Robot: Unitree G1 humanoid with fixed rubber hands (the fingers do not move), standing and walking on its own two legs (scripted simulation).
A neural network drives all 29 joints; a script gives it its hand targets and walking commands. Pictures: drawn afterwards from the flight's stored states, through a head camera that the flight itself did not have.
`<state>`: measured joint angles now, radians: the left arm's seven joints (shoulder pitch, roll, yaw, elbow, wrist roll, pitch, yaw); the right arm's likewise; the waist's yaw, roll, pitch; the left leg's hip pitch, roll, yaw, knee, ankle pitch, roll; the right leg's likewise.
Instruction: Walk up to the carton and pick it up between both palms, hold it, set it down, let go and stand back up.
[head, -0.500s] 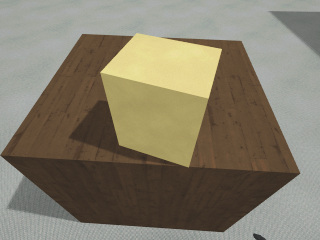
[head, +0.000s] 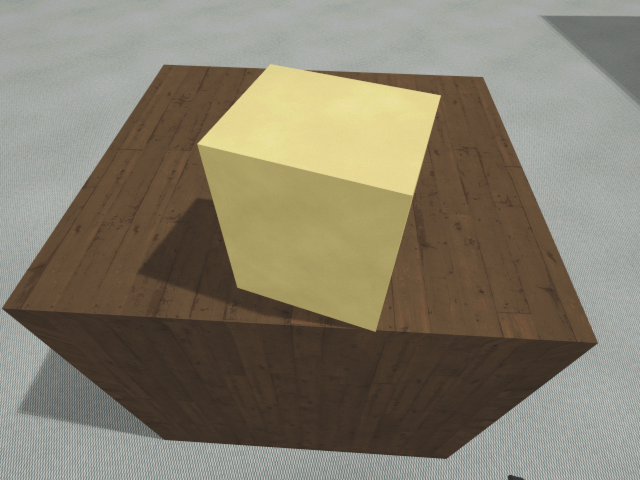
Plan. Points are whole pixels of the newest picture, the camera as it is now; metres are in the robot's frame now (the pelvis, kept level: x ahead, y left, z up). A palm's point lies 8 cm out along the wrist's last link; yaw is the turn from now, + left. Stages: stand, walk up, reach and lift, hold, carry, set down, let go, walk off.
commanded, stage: stand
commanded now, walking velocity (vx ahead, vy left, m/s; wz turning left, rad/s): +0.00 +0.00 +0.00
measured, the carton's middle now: (325, 204) +0.42 +0.00 +0.12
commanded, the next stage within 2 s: walk up in 0.42 s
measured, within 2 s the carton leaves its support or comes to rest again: neither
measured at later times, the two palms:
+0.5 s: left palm out of the picture +0.06 +0.27 -0.13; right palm out of the picture +0.08 -0.27 -0.12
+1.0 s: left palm out of the picture +0.07 +0.29 -0.11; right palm out of the picture +0.09 -0.28 -0.13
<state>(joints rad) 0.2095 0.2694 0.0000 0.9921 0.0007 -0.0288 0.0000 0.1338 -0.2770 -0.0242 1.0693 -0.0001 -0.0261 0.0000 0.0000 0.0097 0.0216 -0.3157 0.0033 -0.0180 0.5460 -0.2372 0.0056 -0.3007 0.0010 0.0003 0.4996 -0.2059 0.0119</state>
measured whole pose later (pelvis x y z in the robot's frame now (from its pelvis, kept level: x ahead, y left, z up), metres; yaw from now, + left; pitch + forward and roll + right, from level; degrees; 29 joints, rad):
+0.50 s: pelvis +0.00 +0.00 +0.00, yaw +0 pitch +0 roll -1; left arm 0.21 0.27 0.00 1.00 0.00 -0.03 0.00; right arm 0.13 -0.28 -0.02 1.08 0.00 -0.03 0.00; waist 0.00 0.01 0.02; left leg -0.31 0.00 -0.02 0.53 -0.24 0.01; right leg -0.29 0.00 0.00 0.48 -0.20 0.01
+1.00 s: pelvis +0.02 +0.00 +0.00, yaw +0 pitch +1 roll +0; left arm 0.21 0.33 0.00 1.00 0.00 -0.05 0.01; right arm 0.14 -0.29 -0.03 0.99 0.00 0.04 0.03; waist 0.00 0.03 0.02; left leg -0.30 0.00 -0.02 0.53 -0.25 0.01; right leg -0.30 0.00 0.00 0.50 -0.23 0.00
